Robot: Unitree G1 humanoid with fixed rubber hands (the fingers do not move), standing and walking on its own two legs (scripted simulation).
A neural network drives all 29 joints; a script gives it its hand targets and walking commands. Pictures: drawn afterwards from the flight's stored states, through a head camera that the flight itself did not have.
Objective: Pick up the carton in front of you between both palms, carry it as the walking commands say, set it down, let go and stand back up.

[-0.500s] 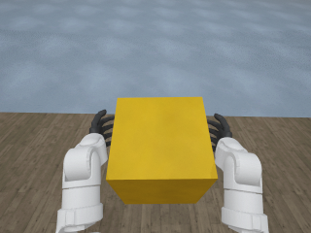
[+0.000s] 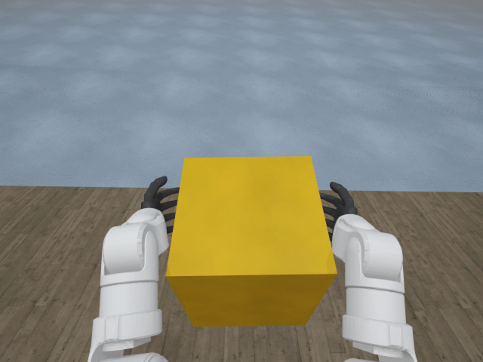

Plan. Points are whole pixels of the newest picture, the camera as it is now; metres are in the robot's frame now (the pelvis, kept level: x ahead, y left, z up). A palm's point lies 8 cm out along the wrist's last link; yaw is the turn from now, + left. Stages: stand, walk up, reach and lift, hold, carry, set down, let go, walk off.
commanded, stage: carry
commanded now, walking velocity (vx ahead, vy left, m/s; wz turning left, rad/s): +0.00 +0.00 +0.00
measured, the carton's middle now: (248, 246) +0.32 +0.00 +0.04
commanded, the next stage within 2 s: none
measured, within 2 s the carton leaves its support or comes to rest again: neither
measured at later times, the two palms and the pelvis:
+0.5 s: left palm (149, 227) +0.30 +0.16 +0.12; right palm (342, 233) +0.30 -0.14 +0.11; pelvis -0.02 +0.01 +0.00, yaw +0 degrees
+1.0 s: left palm (144, 228) +0.30 +0.16 +0.12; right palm (339, 233) +0.30 -0.14 +0.12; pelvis -0.02 +0.01 +0.00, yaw +0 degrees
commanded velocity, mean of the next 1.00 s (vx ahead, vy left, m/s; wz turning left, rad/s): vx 0.00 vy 0.00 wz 0.00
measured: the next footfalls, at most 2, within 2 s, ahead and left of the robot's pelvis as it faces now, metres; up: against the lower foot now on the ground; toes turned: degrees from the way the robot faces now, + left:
left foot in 1.88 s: +0.40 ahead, +0.08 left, -0.06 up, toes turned +1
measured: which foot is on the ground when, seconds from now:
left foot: down 0.00-1.00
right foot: down 0.00-1.00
